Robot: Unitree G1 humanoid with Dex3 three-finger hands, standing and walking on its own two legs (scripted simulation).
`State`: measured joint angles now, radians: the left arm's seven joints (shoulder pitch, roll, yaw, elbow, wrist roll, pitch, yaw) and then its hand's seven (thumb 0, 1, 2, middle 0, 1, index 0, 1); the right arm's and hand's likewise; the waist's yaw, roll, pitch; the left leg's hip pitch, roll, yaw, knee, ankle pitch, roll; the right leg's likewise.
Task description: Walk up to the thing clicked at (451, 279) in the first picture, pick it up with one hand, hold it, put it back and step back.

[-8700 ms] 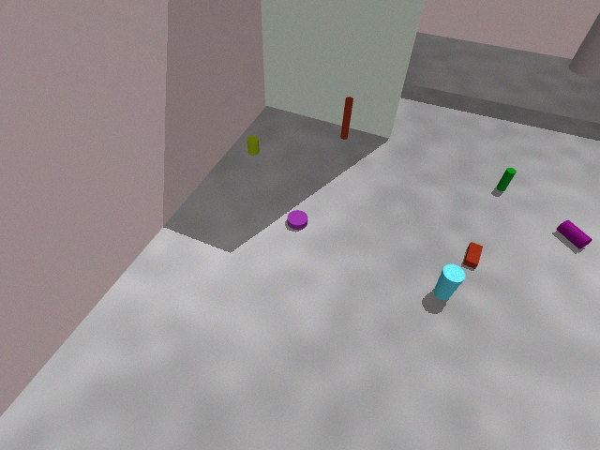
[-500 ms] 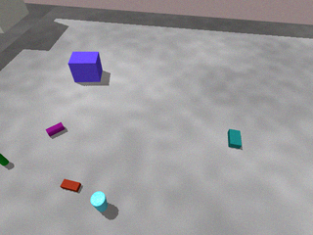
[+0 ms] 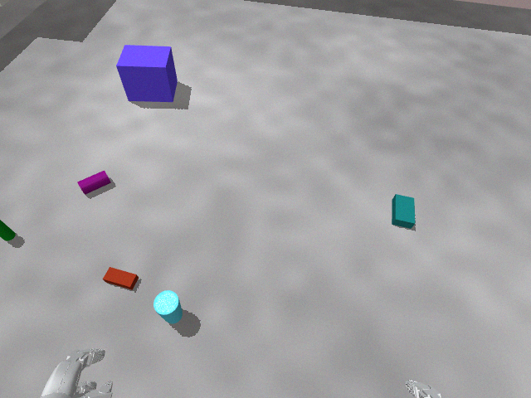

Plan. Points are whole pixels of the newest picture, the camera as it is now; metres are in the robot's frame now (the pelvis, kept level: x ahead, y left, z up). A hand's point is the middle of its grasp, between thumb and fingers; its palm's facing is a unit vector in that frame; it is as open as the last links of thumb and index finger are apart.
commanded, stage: rise first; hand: left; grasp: from above
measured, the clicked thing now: (170, 309) +0.46 +0.28 -0.69
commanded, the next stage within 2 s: none
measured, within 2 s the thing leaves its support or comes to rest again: neither
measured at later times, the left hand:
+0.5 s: hand out of the picture +0.13 +0.27 -0.19, palm faces -0.16 -0.88 -0.44, open 13.8 cm
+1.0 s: hand (116, 368) +0.23 +0.31 -0.36, palm faces -0.43 -0.52 -0.74, open 14.0 cm
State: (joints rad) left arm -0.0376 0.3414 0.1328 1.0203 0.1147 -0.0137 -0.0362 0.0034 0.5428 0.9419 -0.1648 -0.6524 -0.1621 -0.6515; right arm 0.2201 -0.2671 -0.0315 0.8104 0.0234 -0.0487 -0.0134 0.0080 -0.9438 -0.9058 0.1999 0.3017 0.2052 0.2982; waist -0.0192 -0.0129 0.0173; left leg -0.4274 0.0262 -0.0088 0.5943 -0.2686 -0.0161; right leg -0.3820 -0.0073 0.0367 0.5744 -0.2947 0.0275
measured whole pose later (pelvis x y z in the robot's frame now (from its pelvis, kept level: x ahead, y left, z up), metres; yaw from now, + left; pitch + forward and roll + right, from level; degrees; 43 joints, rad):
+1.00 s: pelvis -0.04 +0.00 -0.22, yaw -1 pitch +32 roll -4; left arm -0.18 0.50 0.16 0.70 0.68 -0.08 0.04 -0.01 -0.53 0.97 -0.08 -1.13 -0.09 -1.12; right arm 0.08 -0.29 -0.06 0.63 -0.01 -0.14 0.06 0.01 -0.92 -0.90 0.20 0.30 0.21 0.30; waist -0.02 0.01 -0.19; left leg -1.65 0.01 -0.08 1.74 -0.66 -0.02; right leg -1.57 0.01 0.00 1.71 -0.71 0.04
